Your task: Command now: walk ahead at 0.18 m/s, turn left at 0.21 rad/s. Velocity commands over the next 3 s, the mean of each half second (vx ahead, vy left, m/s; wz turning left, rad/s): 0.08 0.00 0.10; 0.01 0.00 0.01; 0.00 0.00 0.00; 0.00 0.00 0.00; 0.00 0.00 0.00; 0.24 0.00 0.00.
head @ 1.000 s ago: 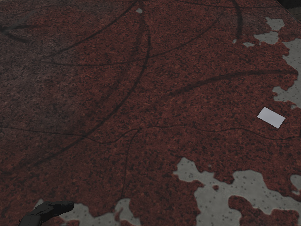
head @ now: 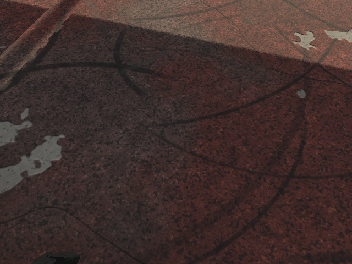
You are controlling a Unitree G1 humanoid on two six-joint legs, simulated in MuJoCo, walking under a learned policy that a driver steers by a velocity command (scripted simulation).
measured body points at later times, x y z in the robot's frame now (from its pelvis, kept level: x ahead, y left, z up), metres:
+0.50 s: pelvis +0.10 +0.00 +0.00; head +0.11 +0.01 +0.45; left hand +0.22 +0.25 -0.13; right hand +0.19 -0.26 -0.12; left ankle +0.07 +0.13 -0.73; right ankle +0.15 -0.12 -0.73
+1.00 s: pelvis +0.12 +0.01 +0.00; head +0.13 +0.02 +0.45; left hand +0.21 +0.27 -0.14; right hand +0.18 -0.24 -0.14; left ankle +0.07 +0.13 -0.73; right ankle +0.15 -0.12 -0.73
